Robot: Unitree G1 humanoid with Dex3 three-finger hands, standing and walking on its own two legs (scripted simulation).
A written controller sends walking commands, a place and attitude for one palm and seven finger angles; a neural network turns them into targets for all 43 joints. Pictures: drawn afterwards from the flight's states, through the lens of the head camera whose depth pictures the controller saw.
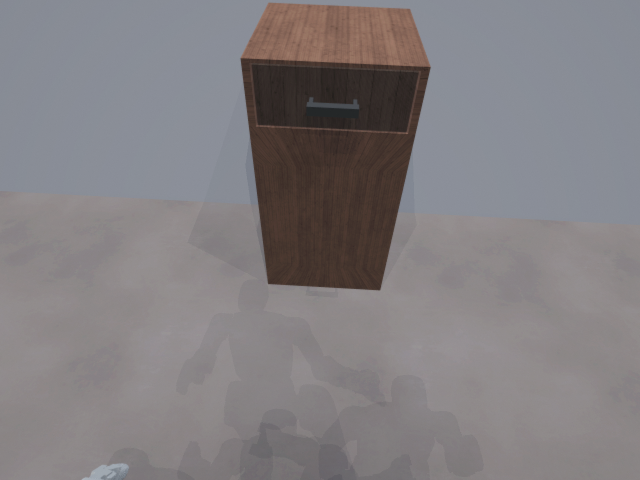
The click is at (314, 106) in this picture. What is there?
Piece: drawer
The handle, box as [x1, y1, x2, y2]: [306, 97, 358, 117]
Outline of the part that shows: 306,115 338,117 357,117 358,115 358,104 356,103 356,99 353,99 352,104 317,103 312,101 312,97 309,97 309,101 307,102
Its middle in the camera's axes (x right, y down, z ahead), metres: +0.03 -0.33 +0.95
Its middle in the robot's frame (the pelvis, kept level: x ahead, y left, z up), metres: +0.94 +0.01 +0.02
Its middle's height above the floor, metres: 0.79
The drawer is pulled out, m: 0.00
